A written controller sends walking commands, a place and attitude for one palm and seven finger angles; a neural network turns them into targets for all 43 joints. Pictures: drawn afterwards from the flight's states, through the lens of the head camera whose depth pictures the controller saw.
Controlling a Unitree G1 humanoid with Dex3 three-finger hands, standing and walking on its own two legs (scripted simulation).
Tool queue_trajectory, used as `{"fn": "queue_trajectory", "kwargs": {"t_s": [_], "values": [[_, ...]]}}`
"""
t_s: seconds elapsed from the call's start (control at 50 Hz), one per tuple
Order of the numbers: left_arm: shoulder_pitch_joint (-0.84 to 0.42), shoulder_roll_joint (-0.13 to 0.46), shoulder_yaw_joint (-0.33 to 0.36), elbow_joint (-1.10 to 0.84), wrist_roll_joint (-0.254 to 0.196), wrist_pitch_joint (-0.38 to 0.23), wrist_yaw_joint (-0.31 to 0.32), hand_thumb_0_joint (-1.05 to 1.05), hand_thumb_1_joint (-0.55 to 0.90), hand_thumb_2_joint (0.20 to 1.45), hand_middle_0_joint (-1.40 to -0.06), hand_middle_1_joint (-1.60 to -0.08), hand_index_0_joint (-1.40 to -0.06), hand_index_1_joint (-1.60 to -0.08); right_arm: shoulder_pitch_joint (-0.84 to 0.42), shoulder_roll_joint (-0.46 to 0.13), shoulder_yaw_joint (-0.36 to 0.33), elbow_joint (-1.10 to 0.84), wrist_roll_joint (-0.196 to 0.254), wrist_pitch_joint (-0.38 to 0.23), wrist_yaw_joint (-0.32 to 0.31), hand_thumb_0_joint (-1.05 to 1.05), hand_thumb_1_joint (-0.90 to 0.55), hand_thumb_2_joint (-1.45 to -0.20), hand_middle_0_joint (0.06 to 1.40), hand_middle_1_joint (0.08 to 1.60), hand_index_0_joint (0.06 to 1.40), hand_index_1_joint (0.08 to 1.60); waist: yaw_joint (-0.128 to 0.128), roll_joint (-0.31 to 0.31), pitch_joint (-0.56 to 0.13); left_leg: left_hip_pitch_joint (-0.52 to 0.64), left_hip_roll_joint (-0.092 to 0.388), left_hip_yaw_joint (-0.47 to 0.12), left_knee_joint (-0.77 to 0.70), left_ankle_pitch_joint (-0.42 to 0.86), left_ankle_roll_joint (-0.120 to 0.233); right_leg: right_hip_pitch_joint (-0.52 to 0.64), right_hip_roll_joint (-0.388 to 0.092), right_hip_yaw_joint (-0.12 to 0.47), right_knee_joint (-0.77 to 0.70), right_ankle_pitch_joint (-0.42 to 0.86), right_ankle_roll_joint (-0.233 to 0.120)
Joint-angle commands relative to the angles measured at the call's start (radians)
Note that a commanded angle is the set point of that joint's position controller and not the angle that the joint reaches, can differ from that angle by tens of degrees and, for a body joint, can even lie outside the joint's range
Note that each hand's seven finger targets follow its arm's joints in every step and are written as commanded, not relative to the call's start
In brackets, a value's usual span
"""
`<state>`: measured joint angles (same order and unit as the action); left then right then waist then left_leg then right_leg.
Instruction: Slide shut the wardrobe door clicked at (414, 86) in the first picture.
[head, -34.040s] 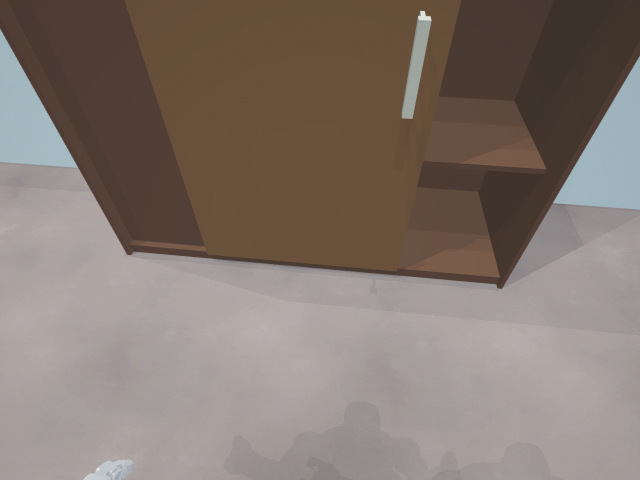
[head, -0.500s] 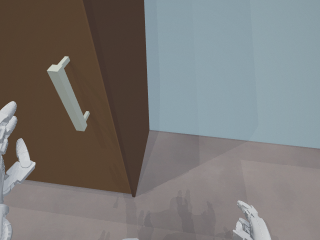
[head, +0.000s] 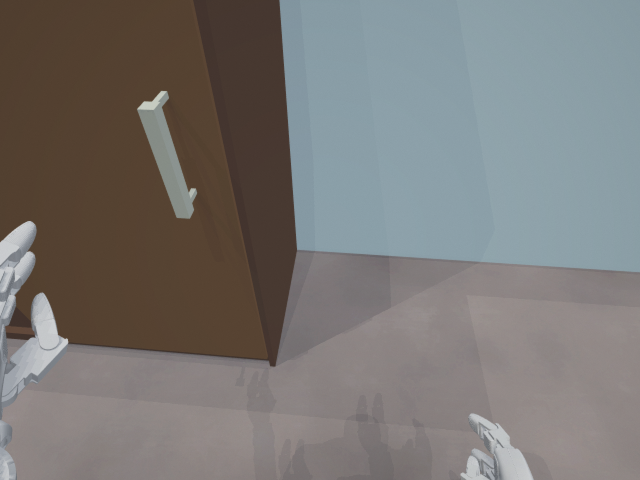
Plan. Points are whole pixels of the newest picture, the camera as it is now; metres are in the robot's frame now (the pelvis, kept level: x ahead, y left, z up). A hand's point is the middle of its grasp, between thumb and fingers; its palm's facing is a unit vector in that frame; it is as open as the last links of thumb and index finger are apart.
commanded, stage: stop stepping back and stand still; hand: left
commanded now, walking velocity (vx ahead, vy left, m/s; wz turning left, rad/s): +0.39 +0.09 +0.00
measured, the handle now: (174, 158) +0.61 +0.30 +0.09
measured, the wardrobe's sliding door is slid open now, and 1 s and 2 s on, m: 0.00 0.00 0.00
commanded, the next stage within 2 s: let the arm hang, fingers relaxed in 0.54 s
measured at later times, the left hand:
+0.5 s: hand out of the picture +0.14 +0.27 +0.16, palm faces +0.51 -0.76 -0.40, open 7.4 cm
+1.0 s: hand out of the picture -0.01 +0.22 -0.18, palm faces +0.05 -0.98 -0.18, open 7.0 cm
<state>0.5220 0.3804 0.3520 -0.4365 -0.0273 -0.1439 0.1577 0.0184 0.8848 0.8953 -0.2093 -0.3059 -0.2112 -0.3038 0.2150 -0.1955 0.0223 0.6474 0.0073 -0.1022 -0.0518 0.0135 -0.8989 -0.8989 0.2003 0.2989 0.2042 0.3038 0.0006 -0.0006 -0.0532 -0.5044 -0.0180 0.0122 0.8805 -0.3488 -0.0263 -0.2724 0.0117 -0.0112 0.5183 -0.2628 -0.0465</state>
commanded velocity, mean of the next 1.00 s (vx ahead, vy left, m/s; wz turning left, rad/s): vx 0.09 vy -0.01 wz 0.00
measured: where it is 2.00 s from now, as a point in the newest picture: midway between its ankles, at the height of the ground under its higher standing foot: outside the picture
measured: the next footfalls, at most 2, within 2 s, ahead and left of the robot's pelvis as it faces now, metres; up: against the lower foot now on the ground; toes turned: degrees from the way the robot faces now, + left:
left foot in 0.16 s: -0.03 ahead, +0.13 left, +0.00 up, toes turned +6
left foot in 0.68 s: +0.01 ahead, +0.15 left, +0.00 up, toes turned +6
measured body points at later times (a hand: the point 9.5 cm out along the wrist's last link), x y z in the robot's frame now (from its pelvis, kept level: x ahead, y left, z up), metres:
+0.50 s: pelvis -0.06 +0.01 -0.01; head -0.08 +0.00 +0.44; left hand +0.11 +0.31 +0.18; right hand +0.09 -0.22 -0.11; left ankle -0.08 +0.12 -0.71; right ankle -0.03 -0.08 -0.74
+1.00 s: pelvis -0.05 +0.04 -0.01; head -0.03 +0.06 +0.44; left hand -0.01 +0.27 -0.16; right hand +0.03 -0.21 -0.14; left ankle -0.03 +0.14 -0.74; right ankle -0.03 -0.07 -0.74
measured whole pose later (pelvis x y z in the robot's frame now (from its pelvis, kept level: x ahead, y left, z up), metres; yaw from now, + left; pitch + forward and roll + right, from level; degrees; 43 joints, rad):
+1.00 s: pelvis -0.05 +0.04 -0.01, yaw +4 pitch -1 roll +0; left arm 0.28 0.21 -0.01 0.87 0.02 0.04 0.02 -0.01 0.99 0.89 -0.21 -0.30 -0.21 -0.30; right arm 0.22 -0.22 0.01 0.92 -0.02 0.04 0.01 0.01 -0.90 -0.90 0.20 0.30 0.20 0.30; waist -0.01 -0.05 0.07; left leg -0.29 0.00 0.04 0.56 -0.25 0.02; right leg -0.25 0.00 -0.04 0.55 -0.28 -0.01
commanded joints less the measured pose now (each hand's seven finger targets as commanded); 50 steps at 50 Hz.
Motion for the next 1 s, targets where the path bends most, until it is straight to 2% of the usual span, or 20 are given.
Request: {"fn": "queue_trajectory", "kwargs": {"t_s": [0.0, 0.04, 0.1, 0.12, 0.16, 0.24, 0.34, 0.38, 0.42, 0.44, 0.52, 0.6, 0.62, 0.66, 0.7, 0.76, 0.8, 0.84, 0.92, 0.98], "values": [[-0.039, 0.231, 0.199, -0.142, -0.004, -0.066, 0.044, 0.0, 0.9, 0.9, -0.2, -0.3, -0.2, -0.3, -0.124, -0.113, -0.043, -0.165, -0.004, -0.032, -0.037, 0.0, -0.9, -0.9, 0.2, 0.3, 0.2, 0.3, -0.006, -0.115, -0.037, 0.068, 0.034, 0.024, -0.064, -0.029, 0.012, -0.035, -0.235, 0.168, -0.243, -0.033, -0.063], [-0.075, 0.223, 0.184, -0.138, 0.0, -0.07, 0.049, 0.0, 0.9, 0.9, -0.2, -0.3, -0.2, -0.3, -0.12, -0.13, -0.057, -0.165, -0.004, -0.038, -0.043, 0.0, -0.9, -0.9, 0.2, 0.3, 0.2, 0.3, 0.0, -0.144, -0.015, 0.111, 0.042, 0.035, -0.203, -0.072, 0.029, -0.026, -0.248, 0.207, -0.27, -0.144, -0.066], [-0.079, 0.195, 0.15, -0.169, 0.005, -0.074, 0.054, 0.0, 0.9, 0.9, -0.2, -0.3, -0.2, -0.3, -0.063, -0.144, -0.068, -0.158, -0.01, -0.059, -0.051, 0.0, -0.9, -0.9, 0.2, 0.3, 0.2, 0.3, -0.016, -0.058, -0.034, 0.251, 0.037, 0.067, -0.461, -0.096, 0.062, -0.013, -0.202, 0.209, -0.211, -0.257, -0.043], [-0.078, 0.189, 0.144, -0.191, 0.001, -0.079, 0.055, 0.0, 0.9, 0.9, -0.2, -0.3, -0.2, -0.3, -0.05, -0.155, -0.068, -0.163, -0.009, -0.068, -0.053, 0.0, -0.9, -0.9, 0.2, 0.3, 0.2, 0.3, -0.019, 0.025, -0.043, 0.274, 0.075, 0.025, -0.539, -0.114, 0.083, 0.001, -0.155, 0.167, -0.127, -0.217, -0.023], [-0.067, 0.185, 0.143, -0.243, 0.001, -0.086, 0.057, 0.0, 0.9, 0.9, -0.2, -0.3, -0.2, -0.3, -0.055, -0.183, -0.074, -0.186, -0.003, -0.07, -0.052, 0.0, -0.9, -0.9, 0.2, 0.3, 0.2, 0.3, -0.005, 0.255, -0.036, 0.369, 0.273, -0.243, -0.595, 0.001, 0.15, -0.139, -0.013, -0.014, 0.144, -0.097, 0.041], [-0.187, 0.184, 0.134, -0.263, 0.026, -0.082, 0.052, 0.0, 0.9, 0.9, -0.2, -0.3, -0.2, -0.3, -0.081, -0.159, -0.073, -0.153, -0.013, -0.077, -0.047, 0.0, -0.9, -0.9, 0.2, 0.3, 0.2, 0.3, -0.018, 0.236, 0.113, 0.122, 0.312, -0.262, -0.714, -0.318, 0.187, -0.145, -0.023, -0.034, 0.333, -0.158, 0.056], [-0.186, 0.161, 0.113, -0.153, 0.032, -0.069, 0.046, 0.0, 0.9, 0.9, -0.2, -0.3, -0.2, -0.3, -0.072, -0.167, -0.067, -0.145, -0.011, -0.084, -0.045, 0.0, -0.9, -0.9, 0.2, 0.3, 0.2, 0.3, -0.007, 0.154, 0.12, 0.046, 0.231, -0.106, -0.579, -0.29, 0.123, 0.085, -0.001, -0.106, -0.018, -0.098, 0.049], [-0.17, 0.178, 0.124, -0.132, 0.032, -0.068, 0.043, 0.0, 0.9, 0.9, -0.2, -0.3, -0.2, -0.3, -0.072, -0.154, -0.066, -0.148, -0.016, -0.069, -0.04, 0.0, -0.9, -0.9, 0.2, 0.3, 0.2, 0.3, -0.004, 0.016, 0.083, -0.024, 0.157, -0.029, -0.385, -0.25, 0.096, 0.159, -0.094, 0.058, -0.124, -0.171, -0.015], [-0.194, 0.209, 0.141, -0.149, 0.026, -0.071, 0.043, 0.0, 0.9, 0.9, -0.2, -0.3, -0.2, -0.3, -0.073, -0.139, -0.073, -0.147, -0.013, -0.059, -0.028, 0.0, -0.9, -0.9, 0.2, 0.3, 0.2, 0.3, 0.003, -0.238, 0.032, -0.101, 0.034, 0.078, -0.021, -0.171, 0.041, 0.178, -0.344, 0.486, -0.3, -0.31, -0.154], [-0.2, 0.211, 0.144, -0.157, 0.02, -0.077, 0.04, 0.0, 0.9, 0.9, -0.2, -0.3, -0.2, -0.3, -0.088, -0.151, -0.087, -0.144, -0.011, -0.054, -0.02, 0.0, -0.9, -0.9, 0.2, 0.3, 0.2, 0.3, 0.01, -0.215, 0.027, -0.103, 0.039, 0.03, 0.123, -0.18, 0.03, 0.146, -0.379, 0.526, -0.337, -0.34, -0.181], [-0.07, 0.22, 0.18, -0.216, 0.014, -0.101, 0.04, 0.0, 0.9, 0.9, -0.2, -0.3, -0.2, -0.3, -0.092, -0.109, -0.049, -0.15, -0.013, -0.032, -0.012, 0.0, -0.9, -0.9, 0.2, 0.3, 0.2, 0.3, -0.002, -0.06, 0.01, 0.034, 0.084, 0.023, -0.023, -0.084, 0.026, 0.087, -0.303, 0.232, -0.241, 0.066, -0.143], [-0.033, 0.206, 0.192, -0.248, -0.003, -0.105, 0.049, 0.0, 0.9, 0.9, -0.2, -0.3, -0.2, -0.3, -0.088, -0.107, -0.051, -0.166, -0.017, -0.033, -0.03, 0.0, -0.9, -0.9, 0.2, 0.3, 0.2, 0.3, -0.006, -0.072, -0.04, 0.257, 0.031, 0.091, -0.343, 0.069, 0.028, 0.046, -0.201, 0.109, -0.188, 0.008, -0.067], [-0.13, -0.014, -0.248, 0.533, 0.097, 0.067, -0.104, 0.0, 0.9, 0.9, -0.2, -0.3, -0.2, -0.3, -0.027, -0.237, -0.094, 0.098, -0.029, -0.046, 0.084, 0.0, -0.9, -0.9, 0.2, 0.3, 0.2, 0.3, -0.077, 0.03, 0.03, 0.227, 0.102, 0.021, -0.275, 0.217, 0.037, -0.083, -0.217, 0.013, 0.025, 0.264, -0.029], [-0.052, -0.05, -0.236, 0.554, 0.06, 0.157, -0.145, 0.0, 0.9, 0.9, -0.2, -0.3, -0.2, -0.3, -0.012, -0.265, -0.098, 0.006, -0.02, 0.044, 0.069, 0.0, -0.9, -0.9, 0.2, 0.3, 0.2, 0.3, -0.025, 0.229, 0.03, 0.153, 0.298, -0.238, -0.439, 0.254, 0.159, -0.182, -0.041, -0.033, 0.273, -0.181, 0.059], [-0.123, -0.057, -0.265, 0.614, 0.067, 0.156, -0.149, 0.0, 0.9, 0.9, -0.2, -0.3, -0.2, -0.3, -0.072, -0.234, -0.082, -0.029, -0.048, 0.062, 0.061, 0.0, -0.9, -0.9, 0.2, 0.3, 0.2, 0.3, -0.004, 0.07, 0.04, -0.014, 0.301, -0.277, -0.51, 0.07, 0.192, -0.11, -0.036, 0.022, 0.365, -0.291, 0.061], [-0.202, 0.01, -0.266, 0.787, 0.062, 0.133, -0.155, 0.0, 0.9, 0.9, -0.2, -0.3, -0.2, -0.3, -0.106, -0.26, -0.07, -0.01, -0.051, 0.059, 0.054, 0.0, -0.9, -0.9, 0.2, 0.3, 0.2, 0.3, 0.038, -0.085, -0.016, 0.069, 0.205, -0.183, -0.388, 0.404, 0.134, 0.052, -0.058, 0.019, 0.091, 0.048, 0.051], [-0.199, 0.077, -0.271, 0.931, 0.063, 0.119, -0.143, 0.0, 0.9, 0.9, -0.2, -0.3, -0.2, -0.3, -0.077, -0.226, -0.078, 0.023, -0.035, 0.072, 0.05, 0.0, -0.9, -0.9, 0.2, 0.3, 0.2, 0.3, 0.011, -0.264, -0.086, 0.122, 0.065, -0.016, -0.239, 0.253, 0.048, 0.131, -0.22, 0.211, -0.012, 0.504, -0.019], [-0.276, 0.079, -0.296, 1.038, 0.055, 0.126, -0.14, 0.0, 0.9, 0.9, -0.2, -0.3, -0.2, -0.3, -0.037, -0.206, -0.073, 0.08, -0.032, 0.102, 0.047, 0.0, -0.9, -0.9, 0.2, 0.3, 0.2, 0.3, -0.021, -0.272, -0.024, 0.197, 0.034, -0.012, -0.251, 0.033, 0.031, 0.05, -0.26, 0.236, -0.095, 0.463, -0.083], [-0.311, 0.014, -0.325, 1.195, 0.044, 0.134, -0.133, 0.0, 0.9, 0.9, -0.2, -0.3, -0.2, -0.3, -0.038, -0.162, -0.047, 0.189, -0.032, 0.108, 0.047, 0.0, -0.9, -0.9, 0.2, 0.3, 0.2, 0.3, -0.021, 0.087, 0.015, 0.321, 0.108, -0.058, -0.434, 0.256, 0.047, 0.0, -0.134, 0.133, -0.102, 0.147, -0.005], [-0.259, -0.03, -0.322, 1.298, 0.044, 0.143, -0.128, 0.0, 0.9, 0.9, -0.2, -0.3, -0.2, -0.3, -0.044, -0.144, -0.044, 0.238, -0.032, 0.112, 0.042, 0.0, -0.9, -0.9, 0.2, 0.3, 0.2, 0.3, 0.005, 0.194, 0.008, 0.26, 0.132, -0.088, -0.514, 0.168, 0.063, 0.109, -0.096, 0.069, -0.132, 0.062, 0.016]]}}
